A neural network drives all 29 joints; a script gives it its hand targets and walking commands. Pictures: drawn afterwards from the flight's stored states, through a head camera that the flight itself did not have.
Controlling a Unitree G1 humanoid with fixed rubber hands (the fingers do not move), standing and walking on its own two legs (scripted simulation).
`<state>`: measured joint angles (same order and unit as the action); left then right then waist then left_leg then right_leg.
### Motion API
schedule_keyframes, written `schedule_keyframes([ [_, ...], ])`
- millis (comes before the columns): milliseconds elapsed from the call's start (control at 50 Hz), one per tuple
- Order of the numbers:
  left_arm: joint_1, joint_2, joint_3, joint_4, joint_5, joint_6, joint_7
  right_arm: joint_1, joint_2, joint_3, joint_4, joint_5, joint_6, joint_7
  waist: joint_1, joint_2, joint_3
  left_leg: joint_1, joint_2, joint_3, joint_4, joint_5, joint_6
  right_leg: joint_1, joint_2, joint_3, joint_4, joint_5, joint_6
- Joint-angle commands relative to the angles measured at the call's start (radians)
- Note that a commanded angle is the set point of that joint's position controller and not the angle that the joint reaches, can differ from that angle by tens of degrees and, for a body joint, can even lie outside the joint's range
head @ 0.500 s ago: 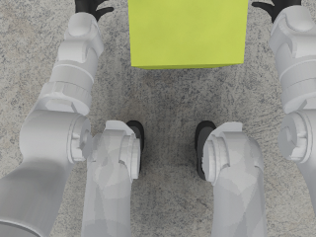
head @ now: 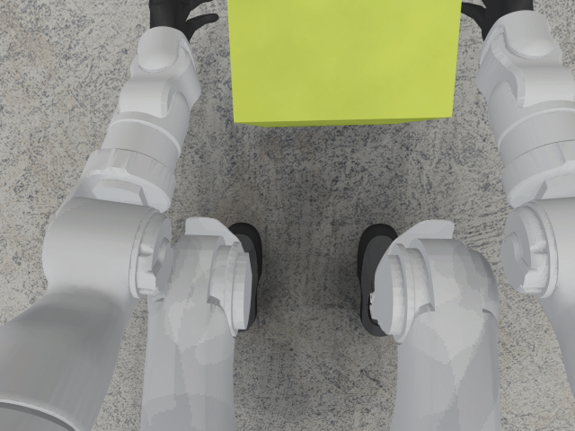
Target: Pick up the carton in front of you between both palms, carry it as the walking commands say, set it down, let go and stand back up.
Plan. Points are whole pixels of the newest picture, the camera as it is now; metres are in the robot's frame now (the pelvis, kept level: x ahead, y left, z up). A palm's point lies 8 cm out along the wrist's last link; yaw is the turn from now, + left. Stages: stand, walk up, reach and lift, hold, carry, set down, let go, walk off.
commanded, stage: reach and lift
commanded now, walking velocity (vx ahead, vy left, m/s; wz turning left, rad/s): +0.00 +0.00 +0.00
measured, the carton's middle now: (333, 41) +0.52 -0.04 -0.25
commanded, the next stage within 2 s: none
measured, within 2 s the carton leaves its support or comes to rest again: leaves its support in 0.40 s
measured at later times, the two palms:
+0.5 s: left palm (181, 11) +0.54 +0.12 -0.15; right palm (488, 2) +0.53 -0.18 -0.16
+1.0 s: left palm out of the picture +0.49 +0.12 +0.05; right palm out of the picture +0.48 -0.18 +0.05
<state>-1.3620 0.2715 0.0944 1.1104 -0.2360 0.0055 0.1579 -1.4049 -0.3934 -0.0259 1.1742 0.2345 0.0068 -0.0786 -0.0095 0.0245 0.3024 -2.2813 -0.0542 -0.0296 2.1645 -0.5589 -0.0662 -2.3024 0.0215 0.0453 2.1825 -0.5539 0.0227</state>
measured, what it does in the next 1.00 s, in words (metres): rises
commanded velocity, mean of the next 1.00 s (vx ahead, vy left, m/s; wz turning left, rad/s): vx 0.00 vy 0.00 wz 0.00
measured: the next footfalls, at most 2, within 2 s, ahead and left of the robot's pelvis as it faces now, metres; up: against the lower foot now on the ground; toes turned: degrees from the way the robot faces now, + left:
none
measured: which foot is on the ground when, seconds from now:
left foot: down 0.00-1.00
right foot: down 0.00-1.00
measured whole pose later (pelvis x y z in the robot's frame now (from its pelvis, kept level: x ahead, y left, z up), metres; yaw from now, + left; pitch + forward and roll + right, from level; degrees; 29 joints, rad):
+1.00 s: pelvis +0.00 +0.00 +0.11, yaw -2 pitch +42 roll +1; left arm -1.04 -0.03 0.52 0.72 0.21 0.32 0.08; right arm -1.08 -0.06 -0.43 0.80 -0.22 0.34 -0.04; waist -0.01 0.02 -0.16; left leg -2.03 -0.13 -0.09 1.79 -0.50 -0.08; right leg -2.05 0.10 0.09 1.79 -0.48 0.06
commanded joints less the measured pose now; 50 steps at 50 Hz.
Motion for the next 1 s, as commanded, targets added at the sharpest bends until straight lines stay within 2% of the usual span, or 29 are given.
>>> schedule_keyframes([
  [0, -0.253, 0.044, -0.024, -0.095, -0.014, -0.018, 0.002, -0.289, -0.052, 0.019, -0.097, 0.014, -0.019, 0.001, -0.006, -0.052, -1.134, 0.523, -0.009, 0.088, -0.149, 0.254, 0.01, 0.609, -0.003, -0.049, -0.186, 0.281, 0.005],
  [80, -0.299, -0.033, -0.043, -0.078, -0.012, -0.022, 0.008, -0.33, 0.007, 0.033, -0.078, -0.001, -0.022, -0.003, -0.018, -0.037, -1.127, 0.559, -0.022, 0.085, -0.155, 0.244, 0.008, 0.606, 0.01, -0.053, -0.198, 0.257, 0.003],
  [120, -0.303, -0.072, -0.026, -0.06, 0.019, -0.024, 0.012, -0.345, 0.059, 0.039, -0.066, -0.012, -0.023, 0.0, -0.002, -0.039, -1.116, 0.582, -0.028, 0.088, -0.157, 0.244, 0.01, 0.602, 0.018, -0.055, -0.201, 0.245, 0.007],
  [140, -0.371, -0.213, -0.084, -0.096, 0.009, -0.024, -0.009, -0.406, 0.212, 0.095, -0.089, 0.0, -0.024, 0.021, 0.005, -0.037, -1.125, 0.576, -0.038, 0.086, -0.159, 0.252, 0.018, 0.603, 0.028, -0.055, -0.201, 0.251, 0.004],
  [160, -0.419, -0.302, -0.091, -0.082, 0.02, -0.024, -0.028, -0.445, 0.295, 0.105, -0.069, -0.006, -0.021, 0.039, -0.007, -0.037, -1.114, 0.566, -0.045, 0.086, -0.154, 0.252, 0.02, 0.59, 0.035, -0.056, -0.197, 0.257, 0.001],
  [180, -0.496, -0.462, -0.132, -0.097, 0.026, -0.016, -0.062, -0.511, 0.465, 0.144, -0.082, -0.003, -0.016, 0.072, -0.008, -0.032, -1.11, 0.56, -0.054, 0.085, -0.15, 0.254, 0.024, 0.58, 0.046, -0.057, -0.193, 0.26, -0.003],
  [200, -0.557, -0.604, -0.149, -0.096, 0.044, -0.002, -0.101, -0.565, 0.606, 0.158, -0.083, -0.016, -0.004, 0.11, -0.011, -0.03, -1.089, 0.547, -0.064, 0.086, -0.143, 0.245, 0.026, 0.564, 0.055, -0.061, -0.185, 0.251, -0.006],
  [240, -0.585, -0.781, -0.129, -0.114, 0.093, 0.031, -0.166, -0.604, 0.781, 0.147, -0.112, -0.049, 0.025, 0.174, -0.012, -0.022, -1.066, 0.531, -0.083, 0.098, -0.13, 0.233, 0.024, 0.543, 0.07, -0.073, -0.17, 0.235, -0.007],
  [280, -0.595, -0.869, -0.117, -0.151, 0.118, 0.055, -0.207, -0.59, 0.876, 0.132, -0.145, -0.066, 0.048, 0.214, -0.017, -0.013, -1.07, 0.508, -0.095, 0.11, -0.12, 0.246, 0.025, 0.53, 0.079, -0.085, -0.163, 0.25, -0.01],
  [340, -0.616, -0.975, -0.136, -0.233, 0.106, 0.079, -0.241, -0.59, 0.985, 0.141, -0.225, -0.06, 0.072, 0.244, -0.025, -0.01, -1.166, 0.53, -0.103, 0.119, -0.106, 0.322, 0.029, 0.564, 0.088, -0.098, -0.144, 0.336, -0.014],
  [440, -0.602, -1.146, -0.227, -0.365, 0.036, 0.121, -0.248, -0.597, 1.112, 0.22, -0.445, -0.024, 0.109, 0.245, -0.049, -0.024, -1.529, 0.656, -0.114, 0.133, -0.097, 0.458, 0.021, 0.782, 0.101, -0.123, -0.134, 0.511, -0.01],
  [520, -0.578, -1.221, -0.293, -0.506, 0.043, 0.171, -0.241, -0.538, 1.219, 0.265, -0.579, -0.043, 0.168, 0.235, -0.056, -0.061, -1.753, 0.701, -0.128, 0.15, -0.14, 0.453, 0.015, 0.911, 0.117, -0.145, -0.177, 0.543, 0.006],
  [580, -0.539, -1.237, -0.296, -0.56, 0.086, 0.213, -0.243, -0.47, 1.288, 0.276, -0.599, -0.071, 0.222, 0.232, -0.032, -0.073, -1.729, 0.684, -0.136, 0.156, -0.201, 0.361, 0.021, 0.89, 0.127, -0.149, -0.236, 0.448, 0.011],
  [660, -0.453, -1.247, -0.192, -0.442, 0.191, 0.268, -0.265, -0.37, 1.345, 0.182, -0.45, -0.159, 0.282, 0.254, 0.003, -0.074, -1.422, 0.562, -0.128, 0.148, -0.305, 0.138, 0.034, 0.724, 0.134, -0.14, -0.351, 0.191, 0.004],
  [720, -0.423, -1.248, -0.095, -0.356, 0.268, 0.294, -0.283, -0.349, 1.347, 0.089, -0.358, -0.234, 0.304, 0.269, 0.014, -0.069, -1.297, 0.533, -0.128, 0.139, -0.377, 0.062, 0.043, 0.677, 0.136, -0.13, -0.421, 0.089, -0.002],
  [780, -0.424, -1.253, -0.045, -0.326, 0.304, 0.298, -0.298, -0.348, 1.343, 0.022, -0.331, -0.282, 0.306, 0.277, 0.005, -0.057, -1.296, 0.556, -0.133, 0.131, -0.436, 0.059, 0.047, 0.702, 0.138, -0.125, -0.473, 0.084, -0.008],
  [860, -0.404, -1.28, -0.032, -0.312, 0.322, 0.304, -0.31, -0.326, 1.352, -0.018, -0.324, -0.32, 0.309, 0.282, -0.015, -0.04, -1.35, 0.621, -0.137, 0.125, -0.507, 0.074, 0.042, 0.766, 0.139, -0.125, -0.537, 0.104, -0.011],
  [980, -0.328, -1.334, -0.078, -0.345, 0.314, 0.319, -0.324, -0.271, 1.402, 0.034, -0.384, -0.311, 0.321, 0.296, -0.014, -0.036, -1.455, 0.749, -0.14, 0.123, -0.591, 0.137, 0.034, 0.895, 0.14, -0.125, -0.618, 0.174, -0.003],
])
